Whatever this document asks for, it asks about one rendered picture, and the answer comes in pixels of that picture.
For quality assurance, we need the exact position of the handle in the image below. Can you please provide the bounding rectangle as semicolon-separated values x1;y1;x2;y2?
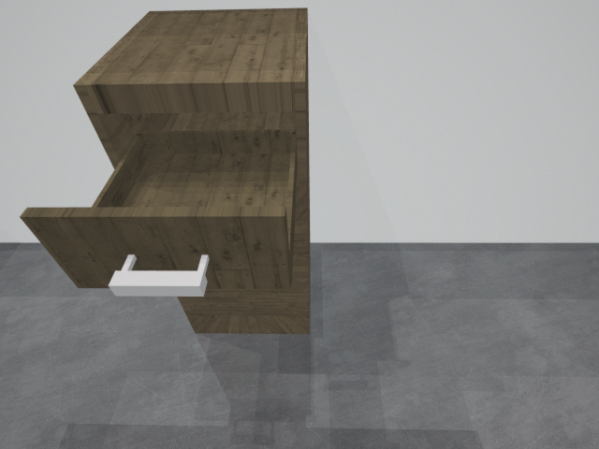
109;254;210;297

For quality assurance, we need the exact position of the drawer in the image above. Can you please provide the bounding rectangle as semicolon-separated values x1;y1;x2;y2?
20;130;298;289

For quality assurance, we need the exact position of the cabinet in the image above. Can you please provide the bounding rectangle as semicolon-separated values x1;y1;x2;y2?
73;7;310;334

